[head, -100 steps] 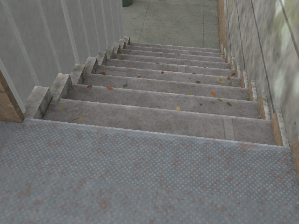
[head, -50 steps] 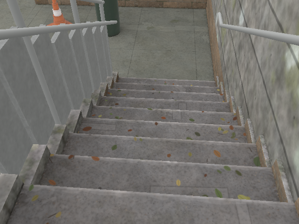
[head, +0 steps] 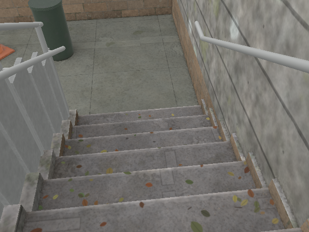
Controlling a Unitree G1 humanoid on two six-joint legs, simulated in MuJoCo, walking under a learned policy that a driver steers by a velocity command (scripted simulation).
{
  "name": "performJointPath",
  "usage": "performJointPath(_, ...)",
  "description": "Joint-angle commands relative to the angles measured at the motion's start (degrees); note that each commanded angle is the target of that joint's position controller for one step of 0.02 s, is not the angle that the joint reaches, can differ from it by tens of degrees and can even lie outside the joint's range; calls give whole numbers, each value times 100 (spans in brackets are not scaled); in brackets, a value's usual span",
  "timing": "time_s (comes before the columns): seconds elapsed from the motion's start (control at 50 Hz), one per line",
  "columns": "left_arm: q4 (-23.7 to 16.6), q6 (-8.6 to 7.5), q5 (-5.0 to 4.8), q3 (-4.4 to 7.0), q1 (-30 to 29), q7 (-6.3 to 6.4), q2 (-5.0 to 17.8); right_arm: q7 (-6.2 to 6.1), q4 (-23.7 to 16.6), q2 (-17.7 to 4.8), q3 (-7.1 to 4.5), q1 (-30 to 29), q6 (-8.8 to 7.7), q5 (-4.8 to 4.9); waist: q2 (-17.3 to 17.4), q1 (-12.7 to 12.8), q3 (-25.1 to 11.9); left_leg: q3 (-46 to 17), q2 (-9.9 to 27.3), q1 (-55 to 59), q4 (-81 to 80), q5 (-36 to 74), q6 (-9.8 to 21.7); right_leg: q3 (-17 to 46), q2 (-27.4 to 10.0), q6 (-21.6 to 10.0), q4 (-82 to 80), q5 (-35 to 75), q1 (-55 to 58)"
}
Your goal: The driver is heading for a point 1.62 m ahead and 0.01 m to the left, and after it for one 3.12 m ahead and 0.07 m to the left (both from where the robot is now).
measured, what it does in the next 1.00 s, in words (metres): goes down: right foot 0.17 m lower, then left foot 0.17 m lower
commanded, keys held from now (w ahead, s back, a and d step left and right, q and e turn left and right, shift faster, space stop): w+e+shift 0.26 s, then w+q+shift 0.74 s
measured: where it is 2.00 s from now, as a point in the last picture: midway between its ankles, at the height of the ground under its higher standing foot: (138, 158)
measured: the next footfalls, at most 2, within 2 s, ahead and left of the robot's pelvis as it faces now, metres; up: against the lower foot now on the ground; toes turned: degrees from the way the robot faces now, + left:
right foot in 0.04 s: +0.14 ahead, -0.08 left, -0.17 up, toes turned +0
left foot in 0.38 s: +0.47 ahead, +0.11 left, -0.34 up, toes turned -23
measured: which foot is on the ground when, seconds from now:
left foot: down 0.00-0.02, up 0.04-0.36, down 0.38-0.80, up 0.82-1.00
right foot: up 0.00-0.02, down 0.04-0.38, up 0.40-0.78, down 0.80-1.00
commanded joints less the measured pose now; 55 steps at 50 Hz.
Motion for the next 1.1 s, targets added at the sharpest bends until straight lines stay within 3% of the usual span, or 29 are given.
performJointPath(0.02,660,222,37,426,3383,104,791,121,-642,-1061,-225,-1608,-80,162,210,2136,147,-204,566,-2163,3197,7668,-176,-879,239,-719,-1709,-1404,4025)
performJointPath(0.04,1075,205,65,310,4042,68,557,82,-688,-655,-139,-2020,-125,-2,-1260,2528,647,-182,-66,-3709,6415,2592,-162,-222,-170,-1043,-2248,-588,4925)
performJointPath(0.06,810,-4,100,122,2988,112,610,10,-1432,-119,-88,-1233,-326,-25,-2901,958,601,-1358,-252,-5673,5926,578,-208,1496,-260,-1170,-540,1850,5575)
performJointPath(0.08,609,-24,-9,100,2800,114,260,75,-1667,-429,-81,-1282,-427,-80,-1554,820,-21,-1735,88,-5852,4497,995,2,2029,-408,-1400,-669,632,5691)
performJointPath(0.12,253,-64,61,235,1900,106,688,60,-1991,-485,-174,-1512,-501,133,862,163,-327,-2066,162,-5549,2518,2398,124,3830,-808,-1790,-1389,-2711,4165)
performJointPath(0.16,-312,-146,85,176,399,435,661,-48,-2143,-789,-254,-2139,-182,262,955,-214,721,-2421,646,-4674,176,2561,-623,4669,-1427,-1990,-1545,-2780,1074)
performJointPath(0.2,-213,-147,196,214,625,677,755,67,-1832,-642,-245,-1380,-101,49,664,-447,26,-1701,174,-2216,-219,4580,-601,3499,-521,-1637,-907,-2171,-274)
performJointPath(0.24,47,-202,-276,122,1118,828,274,247,-2046,-794,-264,-1976,-213,-111,485,-34,185,-1985,216,-1676,-2510,7825,-340,2240,704,-968,-188,-4267,-441)
performJointPath(0.32,328,23,-210,85,1343,839,253,293,-2601,-461,-240,-2442,64,129,-541,303,164,-1690,125,-641,-3890,6938,-214,2009,765,-555,673,-4641,665)
performJointPath(0.36,188,20,-77,107,532,651,477,292,-1929,-1054,-565,54,60,113,-690,-974,-425,-1087,47,1100,-3888,6969,-181,1516,958,-229,2916,-1962,970)
performJointPath(0.38,153,-108,-27,189,-238,464,741,276,-1121,-1323,-703,2246,78,26,201,-2219,-673,-1034,307,2447,-4304,6880,200,1090,1183,134,5727,-1506,377)
performJointPath(0.4,-4,-238,-21,-42,-3,380,-440,406,-457,-400,-343,2728,49,-82,1680,-1686,69,-1900,820,2828,-3764,6594,541,1133,1692,59,8221,-6558,-1717)
performJointPath(0.42,-363,-387,-136,-230,1045,451,-947,484,-743,-386,-149,1887,16,-246,4032,-489,192,-2879,731,3178,-2457,8834,896,1496,1718,23,9166,-7737,-3259)
performJointPath(0.44,-486,-448,-167,-277,1473,411,-803,462,-921,-407,-132,1026,81,-244,3807,175,117,-3740,1022,2934,-2988,8732,1238,1210,1259,4,8618,-7382,-3808)
performJointPath(0.48,-711,-444,-54,-170,479,358,-336,551,-1175,-751,-248,-29,80,31,-183,551,278,-5857,1598,987,-4445,2522,1843,500,85,-126,6224,-5382,-3519)
performJointPath(0.52,-1121,-242,-194,-95,-742,422,242,186,-1371,-722,-93,-971,-248,-97,-509,828,1194,-5835,1197,-2004,-4394,3250,1759,1138,-362,437,3214,-3554,-2035)
performJointPath(0.58,-801,-242,148,-25,-5,393,128,11,-1238,-1220,-257,-768,-63,36,217,920,351,-4456,501,-3217,-3839,4420,1654,441,-37,726,2154,-1768,1041)
performJointPath(0.64,-1283,-435,247,-42,-1649,301,281,-91,-1064,-411,-142,223,-92,532,-31,-55,660,-4225,-90,-1131,-2792,3058,1313,922,-92,427,-806,-27,-431)
performJointPath(0.7,-1626,-425,-31,-73,-1921,68,-78,-147,-777,-481,-183,593,277,341,786,-521,549,-4088,-507,-1527,-2611,2605,1104,691,323,578,-2181,110,1606)
performJointPath(0.74,-1567,-390,-165,92,-1259,168,191,-186,-734,-336,-208,579,450,323,956,-290,419,-4026,-616,-759,-1741,3164,1001,877,88,605,-2625,-270,2080)
performJointPath(0.78,-983,-395,-193,400,747,220,715,-165,-694,-578,-215,176,558,164,939,784,-48,-3774,-695,-1010,568,3857,772,973,-439,568,-2966,-92,3879)
performJointPath(0.82,-169,-398,99,338,3001,148,769,113,-835,85,-32,150,339,156,-1079,1526,-829,-3278,-1225,-4573,4690,-328,489,1082,-1198,738,-20,1572,7524)
performJointPath(0.84,-342,-385,106,252,2341,66,889,104,-1103,-30,-26,1346,196,418,-2760,560,-1184,-3323,-764,-5027,5203,370,358,2197,-1829,549,76,3159,7137)
performJointPath(0.86,-333,-362,15,377,1842,37,1087,56,-1313,-358,-36,1133,181,554,-2484,364,-1539,-2717,-202,-5140,4606,1405,206,3413,-2438,-182,-1263,-775,6486)
performJointPath(0.9,-159,-381,-113,156,1209,40,136,-41,-1520,-432,-118,-444,432,286,288,441,175,-2000,319,-5327,4216,2688,282,3432,-2104,-623,-2310,-4011,4043)
performJointPath(0.96,341,-641,37,-13,844,141,-220,35,-1541,-408,-215,-511,533,193,93,-100,807,-2594,736,-4299,1335,4271,353,1374,-1208,89,-1808,-2304,1578)
performJointPath(1.02,595,-472,226,211,724,355,680,135,-1776,-435,-203,-872,459,158,-209,-103,479,-2042,740,-4010,535,5225,259,1191,-1269,-71,-1799,-2189,1703)
performJointPath(1.06,712,-502,85,144,1091,498,320,344,-1847,-705,-219,-1305,299,312,134,73,663,-2462,656,-4717,-930,6681,624,710,-1061,364,-1420,-2793,2415)
performJointPath(1.1,789,-436,79,87,1398,622,428,560,-2128,-588,-186,-2218,264,93,332,351,705,-1533,266,-3305,-2440,8631,606,-306,-661,553,-1136,-3460,1618)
